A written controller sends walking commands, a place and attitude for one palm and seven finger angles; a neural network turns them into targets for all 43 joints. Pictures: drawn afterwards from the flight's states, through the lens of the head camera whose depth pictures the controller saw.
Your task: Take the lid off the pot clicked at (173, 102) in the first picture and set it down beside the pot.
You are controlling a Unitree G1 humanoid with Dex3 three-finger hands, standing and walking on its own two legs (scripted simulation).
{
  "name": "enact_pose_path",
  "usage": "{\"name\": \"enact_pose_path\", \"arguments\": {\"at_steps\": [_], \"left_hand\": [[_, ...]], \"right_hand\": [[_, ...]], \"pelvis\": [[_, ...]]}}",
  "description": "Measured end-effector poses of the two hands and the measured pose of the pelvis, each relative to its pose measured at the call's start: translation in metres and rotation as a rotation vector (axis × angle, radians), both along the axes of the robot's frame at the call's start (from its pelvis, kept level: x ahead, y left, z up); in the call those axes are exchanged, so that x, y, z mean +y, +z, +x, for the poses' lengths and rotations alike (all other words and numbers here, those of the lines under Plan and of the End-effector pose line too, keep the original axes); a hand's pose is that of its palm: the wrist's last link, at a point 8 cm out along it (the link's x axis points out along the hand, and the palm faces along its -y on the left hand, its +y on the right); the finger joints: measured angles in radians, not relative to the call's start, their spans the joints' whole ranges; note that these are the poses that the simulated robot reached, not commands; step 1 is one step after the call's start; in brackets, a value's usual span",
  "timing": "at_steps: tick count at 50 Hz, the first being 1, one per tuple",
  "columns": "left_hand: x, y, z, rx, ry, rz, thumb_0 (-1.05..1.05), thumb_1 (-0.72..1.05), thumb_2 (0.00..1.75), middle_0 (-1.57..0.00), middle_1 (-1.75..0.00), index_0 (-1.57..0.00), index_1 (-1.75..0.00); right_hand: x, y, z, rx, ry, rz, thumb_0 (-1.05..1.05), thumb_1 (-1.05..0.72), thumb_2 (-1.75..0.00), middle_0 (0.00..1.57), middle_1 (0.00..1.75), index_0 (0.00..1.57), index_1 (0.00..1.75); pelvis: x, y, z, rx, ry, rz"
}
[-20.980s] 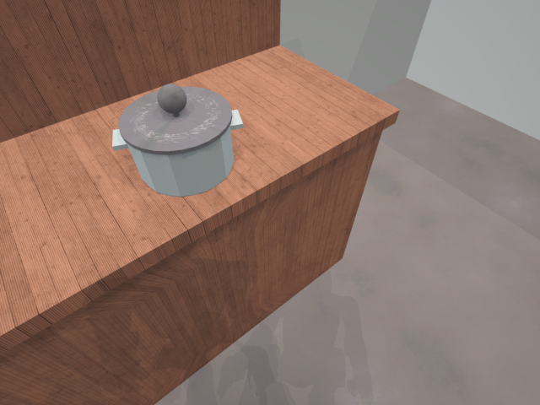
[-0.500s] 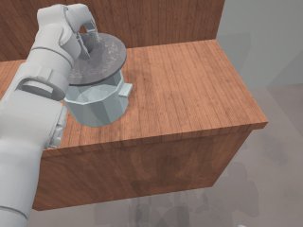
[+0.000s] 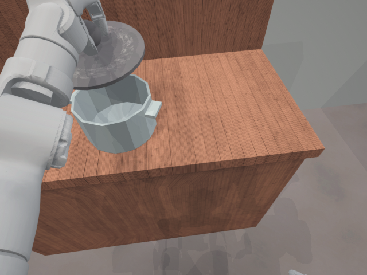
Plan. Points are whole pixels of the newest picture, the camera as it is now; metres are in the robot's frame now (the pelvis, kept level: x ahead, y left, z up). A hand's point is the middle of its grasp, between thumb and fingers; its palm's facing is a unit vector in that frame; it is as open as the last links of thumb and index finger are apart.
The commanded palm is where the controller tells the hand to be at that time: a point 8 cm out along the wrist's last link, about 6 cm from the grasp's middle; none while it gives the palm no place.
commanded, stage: lift the lid straight up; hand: left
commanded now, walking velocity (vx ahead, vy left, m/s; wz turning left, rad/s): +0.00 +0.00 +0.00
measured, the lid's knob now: (87, 34) +0.52 +0.15 +0.27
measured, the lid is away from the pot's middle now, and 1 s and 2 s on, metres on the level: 0.00 0.07 0.18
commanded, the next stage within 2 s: move the lid sideways beside the pot in 0.46 s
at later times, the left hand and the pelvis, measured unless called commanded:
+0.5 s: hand (76, 19) +0.50 +0.16 +0.30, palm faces -0.20 -0.15 -0.97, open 7.7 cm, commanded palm +0.50 +0.16 +0.38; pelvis +0.00 +0.00 +0.00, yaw +0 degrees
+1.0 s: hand (42, 24) +0.49 +0.21 +0.30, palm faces -0.19 -0.11 -0.98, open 7.7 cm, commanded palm +0.49 +0.21 +0.38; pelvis +0.00 +0.00 +0.00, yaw +0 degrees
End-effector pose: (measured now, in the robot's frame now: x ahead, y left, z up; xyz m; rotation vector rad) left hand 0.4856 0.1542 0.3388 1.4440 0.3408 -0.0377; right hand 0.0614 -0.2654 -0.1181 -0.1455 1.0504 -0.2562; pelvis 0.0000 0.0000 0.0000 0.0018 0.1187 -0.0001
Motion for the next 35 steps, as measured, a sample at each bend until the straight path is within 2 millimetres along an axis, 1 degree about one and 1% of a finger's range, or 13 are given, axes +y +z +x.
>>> {"name": "enact_pose_path", "arguments": {"at_steps": [9, 18, 22, 27, 35], "left_hand": [[-0.001, 0.011, -0.002, -0.017, 0.009, 0.011, 0.00, 0.23, 0.66, -0.68, -0.98, -0.67, -0.99], [-0.001, 0.025, 0.002, -0.040, 0.024, -0.006, 0.00, 0.22, 0.66, -0.68, -0.98, -0.67, -0.99], [0.004, 0.024, 0.004, -0.025, 0.059, -0.010, 0.00, 0.22, 0.66, -0.68, -0.98, -0.67, -0.99], [0.007, 0.019, 0.006, -0.020, 0.058, -0.003, 0.00, 0.22, 0.66, -0.68, -0.98, -0.67, -0.99], [0.010, 0.017, 0.009, -0.041, 0.004, 0.034, 0.00, 0.22, 0.66, -0.68, -0.98, -0.67, -0.99]], "right_hand": [[0.005, -0.001, 0.004, -0.010, 0.015, 0.000, 0.01, -0.91, -0.90, 0.21, 0.30, 0.21, 0.30], [0.006, -0.002, 0.000, -0.009, 0.003, 0.001, 0.01, -0.91, -0.90, 0.21, 0.30, 0.21, 0.30], [0.005, -0.003, -0.005, 0.018, -0.005, 0.003, 0.01, -0.91, -0.90, 0.21, 0.30, 0.21, 0.30], [0.003, -0.002, -0.009, 0.036, -0.012, -0.008, 0.01, -0.91, -0.90, 0.21, 0.30, 0.21, 0.30], [0.000, 0.001, -0.008, 0.036, -0.024, -0.018, 0.01, -0.91, -0.90, 0.21, 0.30, 0.21, 0.30]], "pelvis": [[0.002, 0.000, -0.002, 0.004, 0.005, -0.001], [0.003, 0.000, 0.001, 0.011, -0.001, -0.001], [0.003, 0.000, 0.001, 0.015, -0.003, -0.002], [0.003, 0.001, 0.001, 0.018, -0.002, -0.003], [0.003, 0.000, 0.004, 0.019, -0.008, -0.004]]}}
